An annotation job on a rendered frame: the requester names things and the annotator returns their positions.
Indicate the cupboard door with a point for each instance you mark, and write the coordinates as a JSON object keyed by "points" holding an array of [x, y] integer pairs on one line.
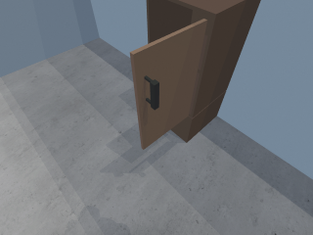
{"points": [[173, 61]]}

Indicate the handle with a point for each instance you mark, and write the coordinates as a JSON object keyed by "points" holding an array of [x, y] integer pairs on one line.
{"points": [[154, 93]]}

